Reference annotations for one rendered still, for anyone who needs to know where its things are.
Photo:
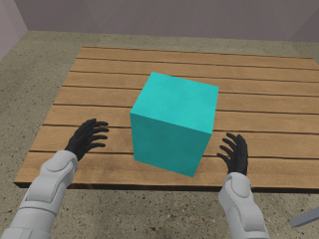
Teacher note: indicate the left robot hand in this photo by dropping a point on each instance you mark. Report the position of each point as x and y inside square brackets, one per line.
[81, 141]

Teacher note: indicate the right robot forearm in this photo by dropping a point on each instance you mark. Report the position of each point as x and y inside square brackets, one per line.
[244, 218]

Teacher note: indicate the table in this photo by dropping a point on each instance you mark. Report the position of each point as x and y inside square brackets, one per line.
[271, 101]

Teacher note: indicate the carton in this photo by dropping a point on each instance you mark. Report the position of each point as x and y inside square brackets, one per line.
[172, 122]

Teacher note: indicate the left robot forearm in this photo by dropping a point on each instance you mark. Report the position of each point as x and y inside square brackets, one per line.
[42, 201]

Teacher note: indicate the right robot hand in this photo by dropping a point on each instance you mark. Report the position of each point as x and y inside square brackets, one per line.
[238, 161]

